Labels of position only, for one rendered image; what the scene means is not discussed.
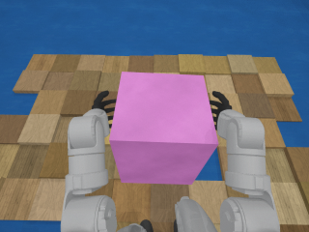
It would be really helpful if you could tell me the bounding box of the right robot shin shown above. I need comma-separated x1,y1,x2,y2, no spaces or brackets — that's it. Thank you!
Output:
177,196,189,232

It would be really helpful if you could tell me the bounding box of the right robot forearm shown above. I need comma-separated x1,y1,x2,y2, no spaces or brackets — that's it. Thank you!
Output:
216,109,280,231

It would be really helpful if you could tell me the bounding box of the robot left hand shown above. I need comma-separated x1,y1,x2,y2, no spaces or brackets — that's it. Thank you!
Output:
92,90,117,129

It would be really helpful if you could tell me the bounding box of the robot right thigh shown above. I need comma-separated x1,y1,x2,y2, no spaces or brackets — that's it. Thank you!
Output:
175,199,217,232

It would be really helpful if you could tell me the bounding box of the left robot upper arm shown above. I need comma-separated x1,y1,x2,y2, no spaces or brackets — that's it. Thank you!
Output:
61,195,118,232

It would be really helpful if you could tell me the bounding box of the left robot forearm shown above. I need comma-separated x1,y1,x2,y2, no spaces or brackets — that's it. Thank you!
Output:
60,108,110,232

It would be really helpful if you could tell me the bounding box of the right robot upper arm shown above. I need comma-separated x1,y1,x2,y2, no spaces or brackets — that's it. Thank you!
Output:
219,196,280,232

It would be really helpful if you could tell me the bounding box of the carton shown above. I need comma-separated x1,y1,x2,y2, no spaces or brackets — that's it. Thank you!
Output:
109,72,219,185

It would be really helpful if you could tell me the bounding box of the robot right hand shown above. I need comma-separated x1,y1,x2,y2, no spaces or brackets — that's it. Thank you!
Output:
209,91,233,131

